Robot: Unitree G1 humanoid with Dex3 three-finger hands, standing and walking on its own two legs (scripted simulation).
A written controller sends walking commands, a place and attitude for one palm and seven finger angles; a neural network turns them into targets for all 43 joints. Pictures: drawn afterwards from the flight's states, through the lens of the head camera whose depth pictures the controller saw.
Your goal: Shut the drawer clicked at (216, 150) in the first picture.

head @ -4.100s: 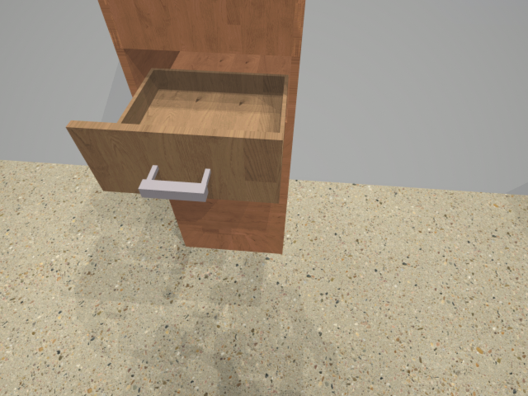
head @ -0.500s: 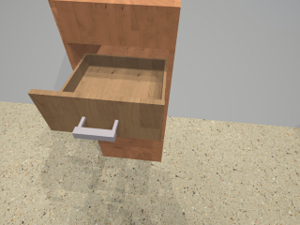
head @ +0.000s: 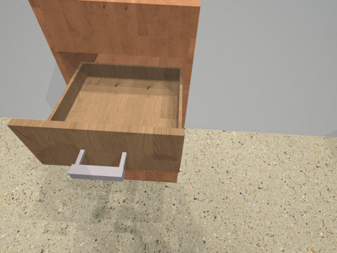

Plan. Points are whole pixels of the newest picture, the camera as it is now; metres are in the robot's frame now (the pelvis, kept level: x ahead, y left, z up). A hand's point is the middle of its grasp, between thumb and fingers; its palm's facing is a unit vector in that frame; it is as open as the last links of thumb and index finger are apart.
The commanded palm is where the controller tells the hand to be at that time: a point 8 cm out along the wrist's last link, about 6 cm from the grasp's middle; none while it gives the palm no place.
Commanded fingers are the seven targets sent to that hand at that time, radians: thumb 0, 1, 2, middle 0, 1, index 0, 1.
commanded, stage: come to a stop and stand still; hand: left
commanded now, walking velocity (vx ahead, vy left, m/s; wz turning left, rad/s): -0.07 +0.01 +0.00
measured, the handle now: (100, 164) +0.30 +0.19 +0.03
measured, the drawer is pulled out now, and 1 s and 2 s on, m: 0.29 0.29 0.29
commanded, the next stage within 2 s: look again from close up in 0.64 s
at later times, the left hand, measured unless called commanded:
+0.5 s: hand out of the picture +0.00 +0.18 -0.17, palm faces +0.04 -0.98 -0.21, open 7.2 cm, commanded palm none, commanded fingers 0.00 0.90 0.90 -0.20 -0.30 -0.20 -0.30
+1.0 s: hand out of the picture -0.10 +0.15 -0.17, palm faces +0.06 -0.98 -0.21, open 7.4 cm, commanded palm none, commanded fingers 0.00 0.90 0.90 -0.20 -0.30 -0.20 -0.30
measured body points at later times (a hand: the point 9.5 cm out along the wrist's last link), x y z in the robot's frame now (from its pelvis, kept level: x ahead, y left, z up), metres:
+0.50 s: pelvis -0.06 +0.00 +0.00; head -0.05 +0.00 +0.45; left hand -0.01 +0.23 -0.16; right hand -0.06 -0.22 -0.16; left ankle -0.10 +0.09 -0.74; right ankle -0.02 -0.14 -0.74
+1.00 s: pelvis -0.06 -0.01 -0.01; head -0.07 -0.03 +0.44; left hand -0.10 +0.21 -0.16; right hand -0.06 -0.21 -0.18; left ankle -0.10 +0.09 -0.74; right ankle -0.02 -0.14 -0.74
